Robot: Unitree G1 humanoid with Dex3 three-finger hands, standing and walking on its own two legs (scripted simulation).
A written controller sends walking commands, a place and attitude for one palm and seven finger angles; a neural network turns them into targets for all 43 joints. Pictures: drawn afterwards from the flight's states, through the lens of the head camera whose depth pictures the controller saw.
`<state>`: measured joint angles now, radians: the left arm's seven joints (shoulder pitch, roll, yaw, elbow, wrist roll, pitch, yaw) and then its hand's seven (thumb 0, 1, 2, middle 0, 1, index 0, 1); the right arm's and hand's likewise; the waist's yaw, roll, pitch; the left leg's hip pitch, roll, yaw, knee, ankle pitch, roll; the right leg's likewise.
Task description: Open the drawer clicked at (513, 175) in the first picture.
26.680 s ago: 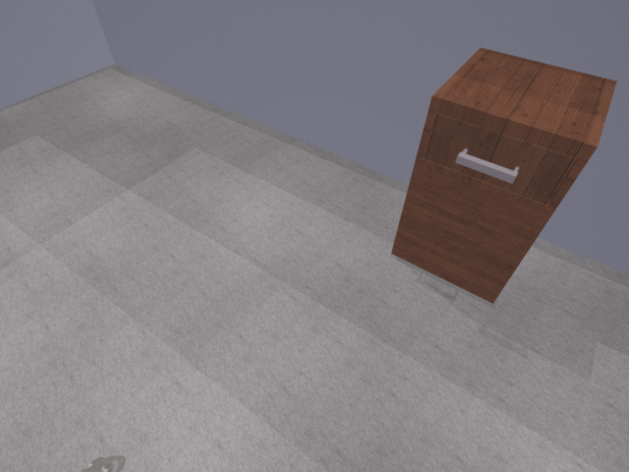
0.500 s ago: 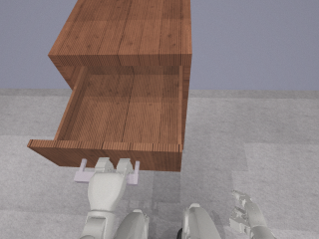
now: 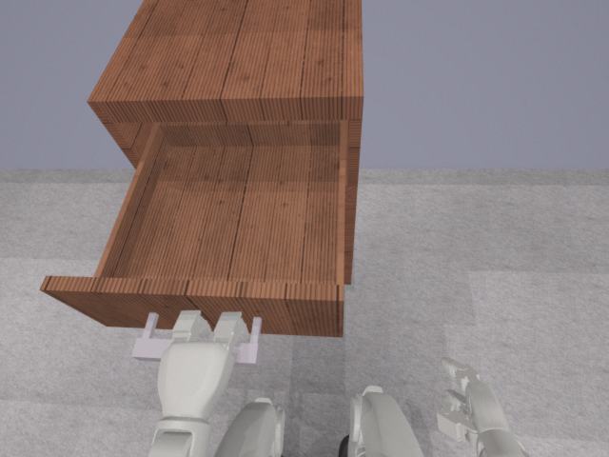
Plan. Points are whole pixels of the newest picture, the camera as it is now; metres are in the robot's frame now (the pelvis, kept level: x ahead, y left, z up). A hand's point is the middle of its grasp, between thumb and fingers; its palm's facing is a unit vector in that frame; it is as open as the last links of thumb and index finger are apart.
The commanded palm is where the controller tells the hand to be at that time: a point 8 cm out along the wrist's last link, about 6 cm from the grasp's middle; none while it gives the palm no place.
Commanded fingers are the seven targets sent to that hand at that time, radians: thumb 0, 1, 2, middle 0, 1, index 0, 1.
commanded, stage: open the thumb to release the handle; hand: left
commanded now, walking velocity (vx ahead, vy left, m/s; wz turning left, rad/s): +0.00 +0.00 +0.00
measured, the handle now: (200, 336) +0.28 +0.16 -0.04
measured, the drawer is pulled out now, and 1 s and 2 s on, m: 0.30 0.29 0.29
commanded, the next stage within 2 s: lift the hand off the handle in 0.60 s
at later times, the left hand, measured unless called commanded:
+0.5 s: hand (214, 373) +0.24 +0.14 -0.06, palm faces -0.06 -0.09 -0.99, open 9.9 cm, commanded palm +0.21 +0.15 -0.02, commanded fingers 0.00 -0.50 0.30 -0.30 -1.20 -0.30 -1.20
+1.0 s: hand (210, 369) +0.24 +0.15 -0.06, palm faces -0.07 -0.09 -0.99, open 13.7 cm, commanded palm +0.23 +0.16 -0.01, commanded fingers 0.00 -0.50 0.30 -0.30 -1.20 -0.30 -1.20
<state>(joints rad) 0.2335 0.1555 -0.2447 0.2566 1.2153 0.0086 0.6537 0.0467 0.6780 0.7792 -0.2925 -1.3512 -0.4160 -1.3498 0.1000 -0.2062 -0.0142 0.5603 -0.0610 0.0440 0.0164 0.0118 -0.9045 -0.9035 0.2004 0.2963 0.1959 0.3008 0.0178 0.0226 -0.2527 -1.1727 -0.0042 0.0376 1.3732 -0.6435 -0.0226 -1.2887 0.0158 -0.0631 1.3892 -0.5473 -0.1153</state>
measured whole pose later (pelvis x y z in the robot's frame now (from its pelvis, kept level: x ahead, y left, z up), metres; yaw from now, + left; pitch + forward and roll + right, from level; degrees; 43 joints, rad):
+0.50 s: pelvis -0.01 +0.00 +0.01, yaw +1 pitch +24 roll +4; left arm 0.14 0.16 -0.27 0.35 1.19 0.06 0.67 0.00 0.06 0.54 -0.32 -1.26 -0.39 -1.27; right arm 0.10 -0.21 -0.02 0.60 -0.05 0.04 -0.01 0.01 -0.90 -0.90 0.20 0.30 0.20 0.30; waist 0.02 0.03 -0.24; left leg -1.16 -0.01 0.02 1.35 -0.61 -0.02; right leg -1.27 0.01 -0.08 1.36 -0.52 -0.12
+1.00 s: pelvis -0.01 +0.00 +0.01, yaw +1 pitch +24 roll +3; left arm 0.08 0.17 -0.29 0.42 1.18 0.05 0.69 0.00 -0.48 0.30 -0.32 -1.21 -0.35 -1.20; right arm 0.11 -0.21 -0.03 0.63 -0.05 0.03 -0.02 0.01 -0.90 -0.90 0.20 0.30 0.20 0.30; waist 0.01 0.03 -0.22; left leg -1.14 -0.02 0.02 1.31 -0.59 -0.02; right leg -1.23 0.01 -0.08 1.31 -0.50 -0.11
